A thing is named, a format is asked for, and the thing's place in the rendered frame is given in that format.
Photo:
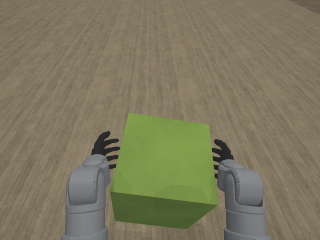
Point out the left robot forearm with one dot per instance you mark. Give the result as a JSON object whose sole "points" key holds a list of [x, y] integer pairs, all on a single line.
{"points": [[86, 200]]}

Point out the robot right hand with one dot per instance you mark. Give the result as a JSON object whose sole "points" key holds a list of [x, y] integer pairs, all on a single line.
{"points": [[225, 154]]}

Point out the right robot forearm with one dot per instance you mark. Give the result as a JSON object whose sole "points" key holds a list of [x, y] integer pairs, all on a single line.
{"points": [[244, 202]]}

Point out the carton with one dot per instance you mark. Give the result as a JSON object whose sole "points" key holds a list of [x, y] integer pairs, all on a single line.
{"points": [[164, 174]]}

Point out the robot left hand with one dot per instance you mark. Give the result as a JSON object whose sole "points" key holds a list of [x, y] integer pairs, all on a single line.
{"points": [[100, 144]]}

